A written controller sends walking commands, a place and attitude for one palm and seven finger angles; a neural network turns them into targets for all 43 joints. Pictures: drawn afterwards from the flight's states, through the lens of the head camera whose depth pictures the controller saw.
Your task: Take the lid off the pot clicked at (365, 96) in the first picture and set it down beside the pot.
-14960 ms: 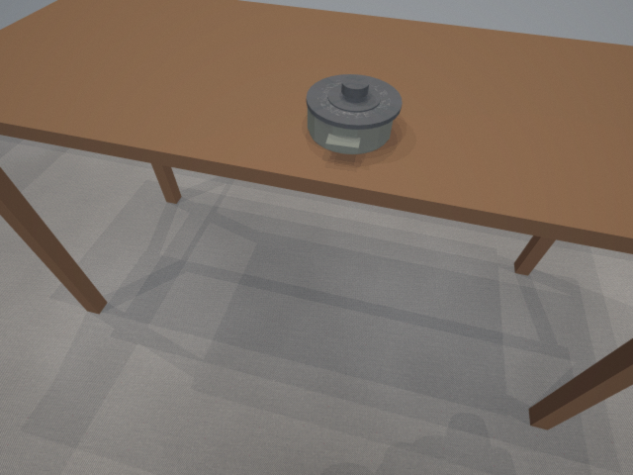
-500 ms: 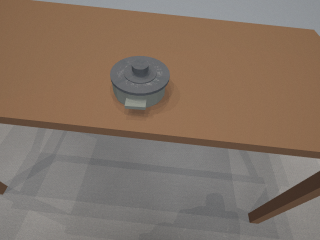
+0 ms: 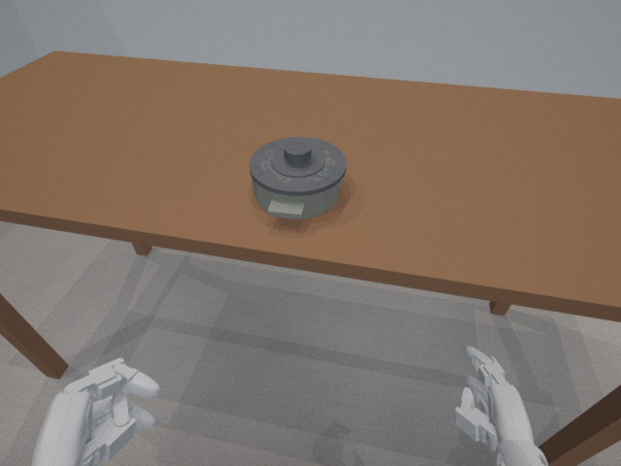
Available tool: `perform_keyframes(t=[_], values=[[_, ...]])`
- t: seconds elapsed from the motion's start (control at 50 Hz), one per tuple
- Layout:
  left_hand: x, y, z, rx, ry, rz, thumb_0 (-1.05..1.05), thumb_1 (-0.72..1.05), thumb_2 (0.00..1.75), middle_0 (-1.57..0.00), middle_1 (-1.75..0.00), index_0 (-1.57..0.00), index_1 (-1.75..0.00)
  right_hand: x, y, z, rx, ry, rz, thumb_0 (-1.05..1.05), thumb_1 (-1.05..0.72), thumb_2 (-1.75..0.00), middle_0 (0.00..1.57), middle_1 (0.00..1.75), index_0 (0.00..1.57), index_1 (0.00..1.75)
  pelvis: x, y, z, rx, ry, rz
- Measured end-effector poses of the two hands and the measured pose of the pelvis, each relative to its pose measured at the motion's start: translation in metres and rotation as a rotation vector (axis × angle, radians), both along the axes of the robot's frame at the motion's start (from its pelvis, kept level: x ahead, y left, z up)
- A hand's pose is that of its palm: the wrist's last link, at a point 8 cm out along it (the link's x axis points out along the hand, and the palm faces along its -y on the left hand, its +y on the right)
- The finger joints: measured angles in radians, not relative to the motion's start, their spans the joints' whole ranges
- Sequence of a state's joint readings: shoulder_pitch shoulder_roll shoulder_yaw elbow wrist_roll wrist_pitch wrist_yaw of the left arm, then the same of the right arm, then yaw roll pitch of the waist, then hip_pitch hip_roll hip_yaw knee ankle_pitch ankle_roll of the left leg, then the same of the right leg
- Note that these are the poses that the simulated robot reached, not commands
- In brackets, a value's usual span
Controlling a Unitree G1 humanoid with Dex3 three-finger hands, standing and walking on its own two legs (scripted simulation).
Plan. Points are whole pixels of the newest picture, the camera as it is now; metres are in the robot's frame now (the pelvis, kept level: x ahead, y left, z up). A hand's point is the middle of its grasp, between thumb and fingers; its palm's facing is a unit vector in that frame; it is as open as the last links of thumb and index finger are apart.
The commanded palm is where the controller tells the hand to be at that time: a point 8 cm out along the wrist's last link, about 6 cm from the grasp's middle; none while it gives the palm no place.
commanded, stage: lift the closed hand beside the body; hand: left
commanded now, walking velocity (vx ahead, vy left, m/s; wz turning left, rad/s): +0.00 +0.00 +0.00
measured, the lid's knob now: (297, 151) +0.54 +0.10 +0.15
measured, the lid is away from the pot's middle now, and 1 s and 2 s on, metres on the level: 0.00 0.00 0.00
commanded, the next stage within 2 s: raise the hand higher, near the body in 0.10 s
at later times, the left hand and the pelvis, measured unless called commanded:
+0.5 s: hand (104, 354) +0.17 +0.23 +0.15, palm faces +0.28 -0.84 -0.46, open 3.1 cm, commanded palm +0.11 +0.26 +0.18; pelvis +0.01 +0.00 +0.00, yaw -2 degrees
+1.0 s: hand (75, 289) +0.19 +0.24 +0.22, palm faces +0.38 -0.83 -0.41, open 3.1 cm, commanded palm +0.14 +0.28 +0.24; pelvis +0.01 +0.01 +0.00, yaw -2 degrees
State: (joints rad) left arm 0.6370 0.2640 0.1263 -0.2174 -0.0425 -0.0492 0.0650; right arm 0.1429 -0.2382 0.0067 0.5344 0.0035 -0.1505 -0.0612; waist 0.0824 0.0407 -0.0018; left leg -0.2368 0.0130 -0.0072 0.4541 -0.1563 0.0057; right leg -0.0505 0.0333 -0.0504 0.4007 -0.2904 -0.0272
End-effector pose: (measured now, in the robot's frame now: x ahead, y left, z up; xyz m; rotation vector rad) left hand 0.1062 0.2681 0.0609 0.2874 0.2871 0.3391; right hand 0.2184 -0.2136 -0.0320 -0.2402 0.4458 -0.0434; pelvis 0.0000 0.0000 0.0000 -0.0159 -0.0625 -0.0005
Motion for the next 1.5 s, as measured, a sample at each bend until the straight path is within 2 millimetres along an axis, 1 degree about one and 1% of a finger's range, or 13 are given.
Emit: perform_keyframes(t=[0.12,0.28,0.4,0.56,0.74,0.82,0.94,1.1,1.18,1.24,1.32,1.4,1.5], values=[[0.005,0.001,0.042,0.089,-0.134,-0.041,0.02,0.9,0.9,-1.18,-1.36,-1.17,-1.36,-0.018,0.002,-0.015,0.022,0.06,-0.027,0.01,-0.9,-0.9,0.2,0.3,0.2,0.3,0.003,-0.003,0.001,0.003,-0.019,-0.01],[0.015,0.0,0.088,0.215,-0.238,-0.105,0.02,0.9,0.9,-1.28,-1.47,-1.27,-1.47,-0.036,0.005,-0.035,0.065,0.127,-0.058,0.01,-0.9,-0.9,0.2,0.3,0.2,0.3,0.009,-0.001,0.002,0.006,-0.027,-0.028],[0.02,-0.002,0.096,0.232,-0.257,-0.13,0.01,0.89,0.9,-1.3,-1.49,-1.29,-1.49,-0.034,0.002,-0.037,0.064,0.136,-0.071,0.01,-0.9,-0.9,0.2,0.3,0.2,0.3,0.01,0.002,0.002,0.008,-0.024,-0.033],[0.026,0.0,0.119,0.274,-0.358,-0.141,0.01,0.89,0.9,-1.3,-1.5,-1.3,-1.5,-0.016,0.0,-0.023,0.039,0.083,-0.065,0.01,-0.9,-0.9,0.2,0.3,0.2,0.3,0.014,0.004,0.003,0.007,-0.026,-0.038],[0.034,0.003,0.14,0.295,-0.473,-0.149,0.02,0.89,0.9,-1.31,-1.5,-1.3,-1.5,-0.003,0.01,-0.012,0.028,0.045,-0.026,0.01,-0.9,-0.9,0.2,0.3,0.2,0.3,0.014,0.007,0.003,0.005,-0.034,-0.039],[0.037,0.007,0.15,0.309,-0.526,-0.145,0.01,0.89,0.9,-1.31,-1.5,-1.3,-1.5,-0.005,0.016,-0.014,0.031,0.06,-0.009,0.01,-0.9,-0.9,0.2,0.3,0.2,0.3,0.013,0.008,0.003,0.004,-0.039,-0.038],[0.042,0.008,0.164,0.329,-0.593,-0.152,0.01,0.89,0.9,-1.31,-1.5,-1.31,-1.5,-0.014,0.022,-0.022,0.036,0.1,0.003,0.01,-0.9,-0.9,0.2,0.3,0.2,0.3,0.01,0.011,0.003,0.003,-0.043,-0.04],[0.045,0.013,0.184,0.37,-0.685,-0.154,0.01,0.89,0.9,-1.31,-1.5,-1.31,-1.5,-0.031,0.021,-0.031,0.036,0.154,-0.013,0.01,-0.9,-0.9,0.2,0.3,0.2,0.3,0.006,0.013,0.004,0.001,-0.048,-0.043],[0.05,0.006,0.194,0.661,-0.581,-0.149,0.01,0.87,0.91,-1.31,-1.48,-1.31,-1.48,-0.031,0.017,-0.037,0.013,0.205,0.02,0.01,-0.9,-0.9,0.2,0.3,0.2,0.3,0.0,0.015,0.0,0.004,-0.019,-0.03],[0.053,0.001,0.198,0.847,-0.489,-0.163,0.01,0.84,0.94,-1.3,-1.43,-1.3,-1.43,-0.026,0.016,-0.042,0.02,0.226,0.029,0.01,-0.9,-0.9,0.2,0.3,0.2,0.3,-0.007,0.018,-0.003,0.005,-0.006,-0.029],[0.056,0.002,0.199,1.058,-0.346,-0.187,0.01,0.78,1.0,-1.29,-1.34,-1.29,-1.34,-0.017,0.019,-0.046,0.044,0.238,0.037,0.01,-0.9,-0.9,0.2,0.3,0.2,0.3,-0.014,0.019,-0.006,0.004,0.006,-0.023],[0.065,0.01,0.196,1.165,-0.23,-0.191,0.01,0.68,1.07,-1.27,-1.22,-1.27,-1.22,-0.009,0.027,-0.046,0.066,0.236,0.062,0.01,-0.9,-0.9,0.2,0.3,0.2,0.3,-0.02,0.019,-0.007,0.002,0.011,-0.011],[0.076,0.013,0.19,1.176,-0.126,-0.224,0.01,0.54,1.16,-1.24,-1.05,-1.24,-1.05,-0.004,0.038,-0.039,0.087,0.21,0.093,0.01,-0.9,-0.9,0.2,0.3,0.2,0.3,-0.024,0.018,-0.006,0.0,-0.001,0.001]])
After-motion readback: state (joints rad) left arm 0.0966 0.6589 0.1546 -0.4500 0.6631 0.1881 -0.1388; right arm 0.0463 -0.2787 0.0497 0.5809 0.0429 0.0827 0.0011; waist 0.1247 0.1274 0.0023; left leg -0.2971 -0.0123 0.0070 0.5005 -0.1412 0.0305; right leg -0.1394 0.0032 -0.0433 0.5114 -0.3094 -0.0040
